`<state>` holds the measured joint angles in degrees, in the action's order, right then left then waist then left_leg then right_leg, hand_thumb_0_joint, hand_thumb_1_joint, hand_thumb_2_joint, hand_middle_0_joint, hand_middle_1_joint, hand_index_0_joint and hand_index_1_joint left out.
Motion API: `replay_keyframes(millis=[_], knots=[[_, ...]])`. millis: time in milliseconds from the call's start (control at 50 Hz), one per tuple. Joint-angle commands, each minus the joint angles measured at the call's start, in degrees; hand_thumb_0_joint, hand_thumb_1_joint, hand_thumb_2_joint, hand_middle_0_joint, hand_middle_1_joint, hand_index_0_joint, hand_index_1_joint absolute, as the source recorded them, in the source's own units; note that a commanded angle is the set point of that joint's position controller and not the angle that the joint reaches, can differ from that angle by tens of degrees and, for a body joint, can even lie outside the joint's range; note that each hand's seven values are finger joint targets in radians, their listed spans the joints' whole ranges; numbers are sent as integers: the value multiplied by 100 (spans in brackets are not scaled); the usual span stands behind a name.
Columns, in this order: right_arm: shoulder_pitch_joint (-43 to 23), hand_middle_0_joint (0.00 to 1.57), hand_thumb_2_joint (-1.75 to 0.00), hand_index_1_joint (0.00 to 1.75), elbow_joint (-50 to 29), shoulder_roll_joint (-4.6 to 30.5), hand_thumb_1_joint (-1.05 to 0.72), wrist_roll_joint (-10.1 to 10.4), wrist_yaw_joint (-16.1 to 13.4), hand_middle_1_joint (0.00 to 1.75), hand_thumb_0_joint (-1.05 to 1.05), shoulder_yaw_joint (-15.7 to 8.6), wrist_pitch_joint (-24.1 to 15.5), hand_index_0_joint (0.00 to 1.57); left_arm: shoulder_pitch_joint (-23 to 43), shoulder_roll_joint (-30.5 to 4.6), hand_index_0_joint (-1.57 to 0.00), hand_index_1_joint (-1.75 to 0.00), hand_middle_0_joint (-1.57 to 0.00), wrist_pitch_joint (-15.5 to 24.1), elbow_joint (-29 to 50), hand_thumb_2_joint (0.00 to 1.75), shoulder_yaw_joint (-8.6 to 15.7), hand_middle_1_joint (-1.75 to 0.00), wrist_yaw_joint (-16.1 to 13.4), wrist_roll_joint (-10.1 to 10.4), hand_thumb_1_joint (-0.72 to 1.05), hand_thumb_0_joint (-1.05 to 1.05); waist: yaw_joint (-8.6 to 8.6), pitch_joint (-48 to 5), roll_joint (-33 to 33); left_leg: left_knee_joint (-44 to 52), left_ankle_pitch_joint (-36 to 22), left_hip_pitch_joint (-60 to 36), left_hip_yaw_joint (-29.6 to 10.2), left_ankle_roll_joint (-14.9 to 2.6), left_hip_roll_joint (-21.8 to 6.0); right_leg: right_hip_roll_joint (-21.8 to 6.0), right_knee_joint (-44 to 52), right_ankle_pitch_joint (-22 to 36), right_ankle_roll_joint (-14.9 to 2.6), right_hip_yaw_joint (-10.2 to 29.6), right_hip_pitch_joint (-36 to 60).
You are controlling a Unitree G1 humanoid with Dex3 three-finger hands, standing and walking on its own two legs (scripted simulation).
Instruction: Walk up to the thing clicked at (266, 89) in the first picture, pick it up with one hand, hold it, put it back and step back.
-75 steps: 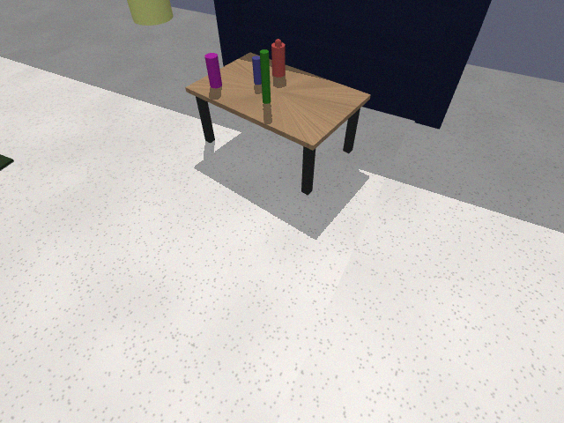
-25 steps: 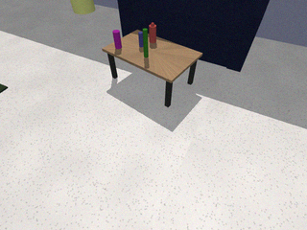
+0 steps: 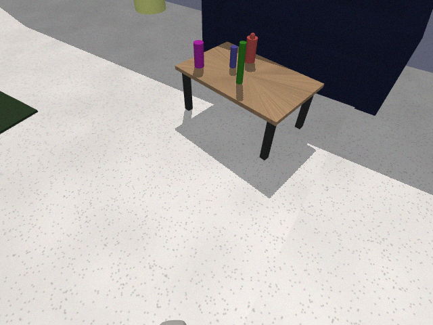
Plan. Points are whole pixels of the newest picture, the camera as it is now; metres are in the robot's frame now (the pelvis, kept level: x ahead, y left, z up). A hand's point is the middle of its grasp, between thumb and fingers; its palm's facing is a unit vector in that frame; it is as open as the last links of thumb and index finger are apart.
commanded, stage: walk up
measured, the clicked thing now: (241, 63) +1.47 -0.08 -0.28
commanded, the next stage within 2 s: none
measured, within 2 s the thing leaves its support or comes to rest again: neither
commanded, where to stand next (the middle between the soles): +0.87 +0.13 m, yaw +0 degrees
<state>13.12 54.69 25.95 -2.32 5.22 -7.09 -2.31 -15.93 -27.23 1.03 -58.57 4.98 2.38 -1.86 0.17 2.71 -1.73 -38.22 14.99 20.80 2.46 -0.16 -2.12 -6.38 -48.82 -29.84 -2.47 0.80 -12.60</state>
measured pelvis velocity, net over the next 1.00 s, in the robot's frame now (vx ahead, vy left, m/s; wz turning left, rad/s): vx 0.42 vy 0.10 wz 0.04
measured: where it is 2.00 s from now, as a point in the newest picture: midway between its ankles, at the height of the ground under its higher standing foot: (198, 206)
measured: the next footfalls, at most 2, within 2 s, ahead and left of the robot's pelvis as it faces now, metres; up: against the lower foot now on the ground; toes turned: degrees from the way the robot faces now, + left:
right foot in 0.32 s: +0.28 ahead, -0.12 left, +0.00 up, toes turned -4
left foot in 0.72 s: +0.46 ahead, +0.19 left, +0.00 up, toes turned +9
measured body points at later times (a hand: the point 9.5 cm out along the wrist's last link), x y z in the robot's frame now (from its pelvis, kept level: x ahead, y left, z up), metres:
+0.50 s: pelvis +0.20 +0.00 +0.01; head +0.22 -0.02 +0.46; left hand +0.26 +0.33 -0.07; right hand +0.29 -0.31 -0.12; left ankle +0.21 +0.14 -0.66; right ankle +0.24 -0.12 -0.72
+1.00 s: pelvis +0.42 +0.10 +0.02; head +0.44 +0.12 +0.47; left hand +0.45 +0.42 -0.10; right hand +0.50 -0.22 -0.07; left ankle +0.42 +0.18 -0.72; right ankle +0.51 -0.06 -0.66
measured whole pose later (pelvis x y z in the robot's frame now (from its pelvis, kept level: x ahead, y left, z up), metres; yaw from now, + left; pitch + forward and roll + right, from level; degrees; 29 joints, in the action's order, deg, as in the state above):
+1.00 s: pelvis +0.42 +0.10 +0.02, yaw +2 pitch -2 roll +0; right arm 17.1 47.9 21.8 -0.2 3.4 -2.6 -4.6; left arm -17.1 -25.3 2.4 -52.5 2.8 3.4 0.0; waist -0.1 4.6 -3.2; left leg -25.2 14.0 9.3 6.8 -3.1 0.4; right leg -5.4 -52.2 -14.6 -0.3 0.7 -30.4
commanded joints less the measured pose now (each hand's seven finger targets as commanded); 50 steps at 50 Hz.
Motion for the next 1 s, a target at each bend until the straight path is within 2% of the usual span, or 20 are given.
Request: replay_keyframes(millis=[0,80,160,260,280,300,320,340,440,520,600,640,680,700,720,740,780,820,860,980], knots=[[322,20,-90,30,-446,1669,-90,152,-217,30,0,-283,-174,20,508,-1132,-20,-30,-20,328,723,90,52,-30,-56,173,90,0,-256,65,664,2605,2547,-1904,-3274,-1476,-1802,54,-1691,481,-84,483,-2968],[155,20,-90,30,-599,1366,-90,126,-217,30,0,-146,-234,20,275,-1092,-20,-30,-20,308,584,90,101,-30,91,154,90,0,-106,302,992,2777,1431,-889,-1796,-1287,-1270,-41,-275,952,169,-47,-1892],[201,20,-90,30,-751,1382,-90,149,-207,30,0,-128,-302,20,621,-951,-20,-30,-20,351,874,90,129,-30,186,119,90,0,-112,391,1013,2654,916,-732,-1332,-1287,-1264,-49,873,1692,121,-128,-1404],[61,20,-90,30,-949,1149,-90,160,-210,30,0,-22,-233,20,-170,-920,-20,-30,-20,402,717,90,264,-30,122,86,90,0,384,-154,354,1103,301,277,-590,-866,-788,542,1420,1886,16,-681,962],[217,20,-90,30,-968,943,-90,150,-211,30,0,68,-225,20,-634,-1079,-20,-30,-20,446,651,90,346,-30,57,80,90,0,617,-373,-215,-69,-17,768,-311,-723,-467,515,1702,1285,-121,-451,1793],[381,20,-90,30,-1074,590,-90,161,-201,30,0,185,-248,20,-1211,-1554,-20,-30,-20,514,654,90,506,-30,-30,23,90,0,842,-629,-1481,-2102,497,1563,127,-413,222,-838,2690,-66,-523,1621,2332],[451,20,-90,30,-1081,776,-90,171,-258,30,0,160,-208,20,-1099,-1809,-20,-30,-20,552,810,90,478,-30,-66,113,90,0,689,-508,-1213,-2832,1551,2084,-365,-246,538,-1957,3777,-882,-996,3790,2030],[283,20,-90,30,-963,1162,-90,134,-313,30,0,45,-159,20,-680,-1799,-20,-30,-20,545,944,90,416,-30,-66,168,90,0,519,-125,-481,-3151,1391,1957,-964,-243,118,-2065,3825,-1234,-1248,3904,1198],[653,20,-90,30,-570,1035,-90,161,-158,30,0,23,-107,20,67,-1239,-20,-30,-20,595,1171,90,273,-30,-75,162,90,0,37,250,-761,-2023,325,1192,-747,-50,-332,-1055,3796,381,-971,1162,35],[55,20,-90,30,-793,853,-90,86,-5,30,0,19,-73,20,-26,-1332,-20,-30,-20,637,1253,90,309,-30,-60,123,90,0,160,257,-728,-729,-7,980,-299,53,-435,-942,3753,466,-1006,437,-89],[-409,20,-90,30,-948,739,-90,94,54,30,0,2,-162,20,-272,-1343,-20,-30,-20,593,1223,90,279,-30,-31,150,90,0,289,-22,-531,315,-526,272,127,-23,-225,-823,3241,1632,-814,0,162],[-146,20,-90,30,-876,778,-90,111,44,30,0,-55,-171,20,-54,-1427,-20,-30,-20,552,1285,90,253,-30,-37,157,90,0,3,-110,-446,533,-686,-601,195,-110,-199,-993,2903,1571,-746,-3,-330],[781,20,-90,30,-570,1145,-90,84,-39,30,0,-230,-207,20,-103,-1105,-20,-30,-20,513,1299,90,117,-30,-55,105,90,0,-511,-543,417,632,-114,-2106,107,-286,2,-549,1234,2071,-501,-451,-968],[1484,20,-90,30,-433,1609,-90,10,-136,30,0,-377,-244,20,-406,-671,-20,-30,-20,493,1331,90,-32,-30,-65,126,90,0,-789,-922,1774,1425,1420,-2859,-1266,-616,-821,-4,-819,1569,-235,-779,-1751],[1378,20,-90,30,-681,1988,-90,79,-209,30,0,-418,-283,20,-519,-536,-20,-30,-20,457,1345,90,-73,-30,-85,211,90,0,-692,-796,2177,2541,2398,-2988,-3938,-950,-2044,853,-1738,36,-55,-404,-2946],[1071,20,-90,30,-748,2045,-90,276,-219,30,0,-438,-247,20,-298,-1167,-20,-30,-20,412,1226,90,29,-30,-177,172,90,0,-637,-625,1342,2664,2562,-2201,-4083,-1243,-2264,399,-2150,87,-136,321,-2785],[372,20,-90,30,-926,1463,-90,285,-270,30,0,-212,-268,20,-626,-1124,-20,-30,-20,393,946,90,12,-30,-131,257,90,0,-153,-156,730,2421,1390,-1644,-2450,-874,-1618,114,-1848,963,-72,556,-2523],[205,20,-90,30,-935,1240,-90,282,-277,30,0,-80,-317,20,-900,-1076,-20,-30,-20,361,749,90,64,-30,-76,261,90,0,15,-43,1116,2466,484,-1131,-1506,-897,-1377,-70,-1359,1250,18,294,-2107],[399,20,-90,30,-961,1168,-90,248,-284,30,0,-72,-372,20,-781,-931,-20,-30,-20,334,766,90,52,-30,-19,206,90,0,-67,-193,1026,2391,-648,-1388,-1189,-986,-1298,11,-1047,1369,151,213,-2003],[637,20,-90,30,-1047,1200,-90,224,-320,30,0,-83,-386,20,89,-725,-20,-30,-20,269,1136,90,48,-30,88,145,90,0,-213,181,811,2481,-1410,-1521,-696,-1046,-1279,-28,248,1856,195,-84,-2188]])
